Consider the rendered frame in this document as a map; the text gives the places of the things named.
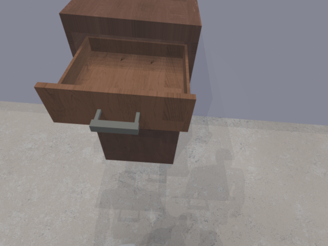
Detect handle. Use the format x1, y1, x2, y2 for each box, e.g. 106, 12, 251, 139
89, 109, 140, 135

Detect cabinet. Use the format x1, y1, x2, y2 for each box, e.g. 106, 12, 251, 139
59, 0, 202, 164

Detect drawer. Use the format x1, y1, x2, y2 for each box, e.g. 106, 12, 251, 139
34, 36, 196, 132

